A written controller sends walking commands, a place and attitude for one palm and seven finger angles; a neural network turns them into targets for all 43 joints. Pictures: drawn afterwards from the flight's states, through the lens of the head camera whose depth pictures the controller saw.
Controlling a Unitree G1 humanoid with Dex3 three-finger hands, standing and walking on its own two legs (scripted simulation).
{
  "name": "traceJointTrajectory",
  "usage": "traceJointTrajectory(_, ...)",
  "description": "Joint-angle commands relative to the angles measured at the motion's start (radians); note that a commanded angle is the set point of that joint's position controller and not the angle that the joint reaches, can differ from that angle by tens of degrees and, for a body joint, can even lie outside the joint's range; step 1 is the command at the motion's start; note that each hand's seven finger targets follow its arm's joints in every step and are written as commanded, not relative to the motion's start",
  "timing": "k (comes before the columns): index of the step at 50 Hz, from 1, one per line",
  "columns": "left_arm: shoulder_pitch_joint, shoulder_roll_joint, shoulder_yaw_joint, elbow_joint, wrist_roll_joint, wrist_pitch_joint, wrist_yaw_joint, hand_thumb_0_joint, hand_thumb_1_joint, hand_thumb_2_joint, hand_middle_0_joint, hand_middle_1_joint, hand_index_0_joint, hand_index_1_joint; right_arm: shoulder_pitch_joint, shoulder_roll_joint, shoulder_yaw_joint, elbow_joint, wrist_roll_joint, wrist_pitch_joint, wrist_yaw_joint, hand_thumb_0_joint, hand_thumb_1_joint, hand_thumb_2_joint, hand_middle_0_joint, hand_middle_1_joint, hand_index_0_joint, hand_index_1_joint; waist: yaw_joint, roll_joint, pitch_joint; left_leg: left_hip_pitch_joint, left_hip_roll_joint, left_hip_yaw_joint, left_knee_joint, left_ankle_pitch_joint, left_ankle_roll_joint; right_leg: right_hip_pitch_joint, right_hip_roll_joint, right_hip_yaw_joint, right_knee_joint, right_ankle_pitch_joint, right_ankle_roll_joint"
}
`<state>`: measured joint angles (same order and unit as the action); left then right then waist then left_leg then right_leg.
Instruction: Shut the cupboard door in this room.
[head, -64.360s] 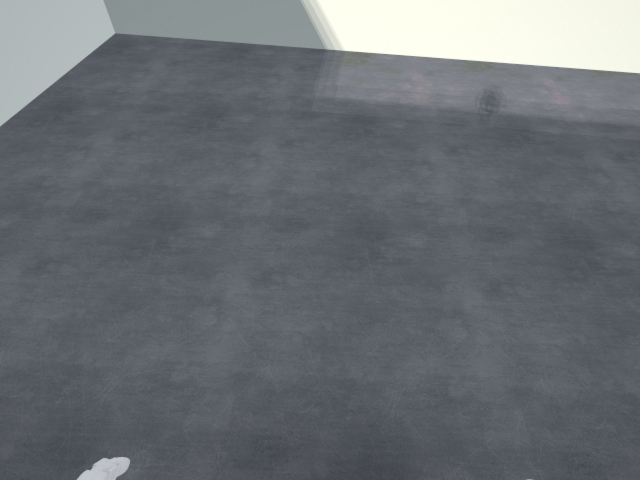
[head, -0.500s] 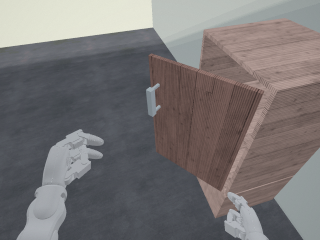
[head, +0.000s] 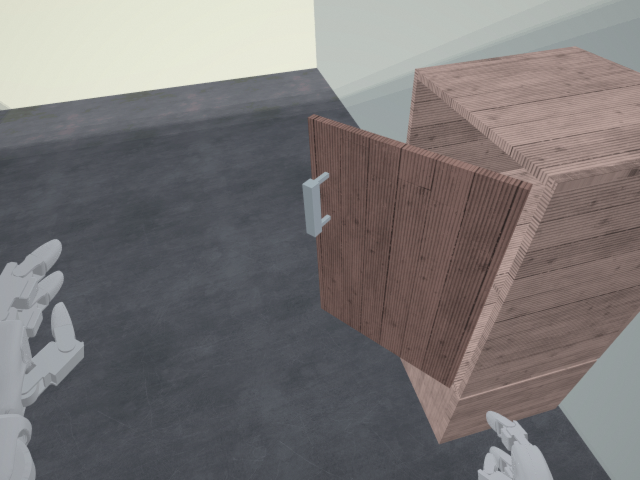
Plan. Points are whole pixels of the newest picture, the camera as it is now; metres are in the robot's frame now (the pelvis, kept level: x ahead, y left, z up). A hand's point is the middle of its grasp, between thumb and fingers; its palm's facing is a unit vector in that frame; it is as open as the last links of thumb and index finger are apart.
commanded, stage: draw the hand back to the body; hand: left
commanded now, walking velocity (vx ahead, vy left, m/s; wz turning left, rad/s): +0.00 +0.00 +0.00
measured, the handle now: (319, 203) +0.65 +0.09 -0.02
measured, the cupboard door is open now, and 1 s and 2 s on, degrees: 37 37 37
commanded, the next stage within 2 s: step back with the hand held close in 0.16 s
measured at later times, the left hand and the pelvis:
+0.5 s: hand (89, 334) +0.20 +0.26 +0.16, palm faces +0.39 -0.80 -0.46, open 7.4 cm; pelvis +0.00 +0.00 +0.00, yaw -1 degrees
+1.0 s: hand (36, 385) +0.15 +0.28 +0.15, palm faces +0.40 -0.79 -0.47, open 7.4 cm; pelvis -0.06 +0.02 -0.02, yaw -2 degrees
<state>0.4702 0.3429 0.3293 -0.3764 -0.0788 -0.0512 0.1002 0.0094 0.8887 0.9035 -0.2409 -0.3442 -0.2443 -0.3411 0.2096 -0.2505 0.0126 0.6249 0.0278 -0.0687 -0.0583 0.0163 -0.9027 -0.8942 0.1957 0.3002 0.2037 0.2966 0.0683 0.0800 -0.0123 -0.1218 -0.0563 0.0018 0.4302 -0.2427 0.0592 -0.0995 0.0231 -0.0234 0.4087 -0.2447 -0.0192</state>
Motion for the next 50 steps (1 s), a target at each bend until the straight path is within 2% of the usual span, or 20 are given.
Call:
traceJointTrajectory(1, -0.136, 0.223, 0.129, -0.239, 0.002, -0.08, 0.022, 0.0, 0.9, 0.9, -0.2, -0.3, -0.2, -0.3, -0.155, -0.083, -0.028, -0.169, 0.004, -0.069, -0.016, 0.0, -0.9, -0.9, 0.2, 0.3, 0.2, 0.3, -0.007, 0.011, -0.038, -0.02, 0.076, -0.036, -0.088, 0.076, -0.032, -0.02, -0.026, 0.025, -0.073, 0.055, -0.003)
traceJointTrajectory(2, -0.13, 0.243, 0.148, -0.236, 0.001, -0.082, 0.024, 0.0, 0.9, 0.9, -0.2, -0.3, -0.2, -0.3, -0.152, -0.087, -0.027, -0.163, 0.001, -0.075, -0.017, 0.0, -0.9, -0.9, 0.2, 0.3, 0.2, 0.3, -0.003, 0.008, -0.035, -0.031, 0.076, -0.041, -0.089, 0.079, -0.034, -0.009, -0.025, 0.026, -0.078, 0.06, -0.006)
traceJointTrajectory(6, -0.122, 0.218, 0.136, -0.231, 0.0, -0.082, 0.021, 0.0, 0.9, 0.9, -0.2, -0.3, -0.2, -0.3, -0.153, -0.078, -0.023, -0.164, 0.002, -0.078, -0.014, 0.0, -0.9, -0.9, 0.2, 0.3, 0.2, 0.3, -0.006, 0.04, -0.011, -0.03, 0.077, -0.033, -0.09, 0.085, -0.037, -0.019, -0.023, 0.027, -0.079, 0.065, -0.007)
traceJointTrajectory(14, -0.093, 0.198, 0.124, -0.21, -0.004, -0.079, 0.01, 0.0, 0.9, 0.9, -0.2, -0.3, -0.2, -0.3, -0.149, -0.084, -0.03, -0.166, 0.001, -0.071, -0.008, 0.0, -0.9, -0.9, 0.2, 0.3, 0.2, 0.3, -0.009, -0.018, -0.017, -0.016, 0.082, -0.025, -0.087, 0.115, -0.033, -0.021, -0.023, 0.03, -0.083, 0.084, -0.003)
traceJointTrajectory(15, -0.191, 0.303, 0.233, -0.269, 0.001, -0.126, 0.02, 0.0, 0.9, 0.9, -0.2, -0.3, -0.2, -0.3, -0.147, -0.114, -0.04, -0.199, 0.006, -0.053, -0.01, 0.0, -0.9, -0.9, 0.2, 0.3, 0.2, 0.3, -0.046, -0.005, 0.004, -0.083, 0.098, -0.048, -0.042, 0.024, -0.005, -0.093, -0.079, 0.153, -0.127, 0.087, -0.006)
traceJointTrajectory(16, -0.101, 0.239, 0.186, -0.188, -0.003, -0.139, 0.017, 0.0, 0.9, 0.9, -0.2, -0.3, -0.2, -0.3, -0.137, -0.103, -0.04, -0.175, 0.001, -0.043, -0.014, 0.0, -0.9, -0.9, 0.2, 0.3, 0.2, 0.3, -0.054, -0.048, -0.014, -0.058, 0.089, -0.053, -0.011, 0.03, -0.005, -0.125, -0.105, 0.165, -0.144, 0.073, -0.014)
traceJointTrajectory(19, -0.052, 0.216, 0.159, -0.169, 0.003, -0.169, 0.013, 0.0, 0.9, 0.9, -0.2, -0.3, -0.2, -0.3, -0.133, -0.108, -0.053, -0.173, -0.005, -0.019, -0.012, 0.0, -0.9, -0.9, 0.2, 0.3, 0.2, 0.3, -0.059, -0.052, -0.063, -0.051, 0.101, -0.053, 0.001, 0.114, -0.012, -0.125, -0.12, 0.153, -0.101, 0.169, -0.019)
traceJointTrajectory(23, -0.009, 0.242, 0.182, -0.179, 0.001, -0.179, 0.019, 0.0, 0.9, 0.9, -0.2, -0.3, -0.2, -0.3, -0.133, -0.111, -0.064, -0.188, -0.002, 0.009, -0.021, 0.0, -0.9, -0.9, 0.2, 0.3, 0.2, 0.3, -0.057, -0.053, -0.138, -0.064, 0.121, -0.054, -0.01, 0.259, -0.015, -0.064, -0.105, 0.114, -0.005, 0.338, -0.003)
traceJointTrajectory(27, 0.015, 0.287, 0.222, -0.223, 0.0, -0.177, 0.026, 0.0, 0.9, 0.9, -0.2, -0.3, -0.2, -0.3, -0.136, -0.117, -0.072, -0.212, 0.0, 0.038, -0.028, 0.0, -0.9, -0.9, 0.2, 0.3, 0.2, 0.3, -0.054, -0.054, -0.168, -0.108, 0.132, -0.062, -0.01, 0.327, -0.017, -0.033, -0.093, 0.102, 0.048, 0.393, 0.006)
traceJointTrajectory(29, 0.045, 0.277, 0.219, -0.224, -0.002, -0.174, 0.03, 0.0, 0.9, 0.9, -0.2, -0.3, -0.2, -0.3, -0.131, -0.11, -0.072, -0.224, 0.003, 0.05, -0.03, 0.0, -0.9, -0.9, 0.2, 0.3, 0.2, 0.3, -0.057, -0.07, -0.174, -0.132, 0.137, -0.06, -0.004, 0.333, -0.015, -0.022, -0.093, 0.107, 0.067, 0.416, 0.008)
traceJointTrajectory(31, 0.057, 0.283, 0.225, -0.255, 0.0, -0.177, 0.035, 0.0, 0.9, 0.9, -0.2, -0.3, -0.2, -0.3, -0.125, -0.115, -0.075, -0.233, 0.003, 0.055, -0.031, 0.0, -0.9, -0.9, 0.2, 0.3, 0.2, 0.3, -0.058, -0.046, -0.179, -0.162, 0.144, -0.07, -0.008, 0.316, -0.012, -0.014, -0.088, 0.114, 0.086, 0.405, 0.009)
traceJointTrajectory(32, 0.063, 0.304, 0.246, -0.26, 0.001, -0.178, 0.037, 0.0, 0.9, 0.9, -0.2, -0.3, -0.2, -0.3, -0.128, -0.119, -0.078, -0.233, -0.001, 0.055, -0.032, 0.0, -0.9, -0.9, 0.2, 0.3, 0.2, 0.3, -0.053, -0.034, -0.181, -0.178, 0.145, -0.072, -0.014, 0.298, -0.01, -0.009, -0.086, 0.112, 0.089, 0.392, 0.012)
traceJointTrajectory(33, 0.077, 0.281, 0.227, -0.255, 0.002, -0.177, 0.038, 0.0, 0.9, 0.9, -0.2, -0.3, -0.2, -0.3, -0.124, -0.112, -0.074, -0.238, 0.001, 0.058, -0.032, 0.0, -0.9, -0.9, 0.2, 0.3, 0.2, 0.3, -0.058, -0.031, -0.167, -0.2, 0.149, -0.077, -0.021, 0.274, -0.008, -0.011, -0.083, 0.113, 0.096, 0.37, 0.012)
traceJointTrajectory(37, 0.076, 0.3, 0.252, -0.268, 0.008, -0.188, 0.048, 0.0, 0.9, 0.9, -0.2, -0.3, -0.2, -0.3, -0.116, -0.123, -0.078, -0.238, -0.003, 0.052, -0.034, 0.0, -0.9, -0.9, 0.2, 0.3, 0.2, 0.3, -0.058, -0.019, -0.149, -0.296, 0.162, -0.102, -0.05, 0.129, 0.008, 0.006, -0.067, 0.123, 0.109, 0.286, 0.017)
traceJointTrajectory(38, 0.073, 0.276, 0.228, -0.271, 0.01, -0.191, 0.047, 0.0, 0.9, 0.9, -0.2, -0.3, -0.2, -0.3, -0.113, -0.118, -0.074, -0.241, -0.001, 0.05, -0.035, 0.0, -0.9, -0.9, 0.2, 0.3, 0.2, 0.3, -0.062, -0.02, -0.138, -0.326, 0.166, -0.108, -0.06, 0.087, 0.011, 0.013, -0.064, 0.123, 0.117, 0.26, 0.018)
traceJointTrajectory(42, 0.04, 0.295, 0.251, -0.269, 0.025, -0.204, 0.055, 0.0, 0.9, 0.9, -0.2, -0.3, -0.2, -0.3, -0.105, -0.13, -0.076, -0.239, -0.005, 0.036, -0.037, 0.0, -0.9, -0.9, 0.2, 0.3, 0.2, 0.3, -0.063, -0.009, -0.094, -0.469, 0.182, -0.143, -0.109, -0.165, 0.036, 0.05, -0.046, 0.131, 0.142, 0.172, 0.022)
traceJointTrajectory(43, 0.032, 0.263, 0.223, -0.276, 0.028, -0.209, 0.053, 0.0, 0.9, 0.9, -0.2, -0.3, -0.2, -0.3, -0.098, -0.126, -0.072, -0.24, -0.003, 0.032, -0.037, 0.0, -0.9, -0.9, 0.2, 0.3, 0.2, 0.3, -0.07, 0.0, -0.087, -0.498, 0.188, -0.155, -0.121, -0.214, 0.039, 0.057, -0.041, 0.126, 0.157, 0.151, 0.022)
traceJointTrajectory(46, -0.007, 0.26, 0.224, -0.288, 0.042, -0.22, 0.057, 0.0, 0.9, 0.9, -0.2, -0.3, -0.2, -0.3, -0.091, -0.134, -0.073, -0.242, -0.007, 0.016, -0.037, 0.0, -0.9, -0.9, 0.2, 0.3, 0.2, 0.3, -0.072, 0.031, -0.057, -0.61, 0.217, -0.195, -0.169, -0.391, 0.061, 0.089, -0.017, 0.113, 0.218, 0.089, 0.029)
traceJointTrajectory(47, -0.019, 0.279, 0.243, -0.302, 0.05, -0.226, 0.057, 0.0, 0.9, 0.9, -0.2, -0.3, -0.2, -0.3, -0.09, -0.139, -0.075, -0.236, -0.012, 0.009, -0.038, 0.0, -0.9, -0.9, 0.2, 0.3, 0.2, 0.3, -0.067, 0.051, -0.063, -0.627, 0.229, -0.212, -0.186, -0.411, 0.064, 0.105, -0.005, 0.104, 0.24, 0.088, 0.032)
traceJointTrajectory(50, -0.041, 0.254, 0.229, -0.314, 0.056, -0.233, 0.057, 0.0, 0.9, 0.9, -0.2, -0.3, -0.2, -0.3, -0.078, -0.134, -0.074, -0.232, -0.016, -0.004, -0.036, 0.0, -0.9, -0.9, 0.2, 0.3, 0.2, 0.3, -0.071, 0.05, -0.067, -0.669, 0.248, -0.22, -0.182, -0.449, 0.072, 0.127, 0.004, 0.099, 0.291, 0.095, 0.034)
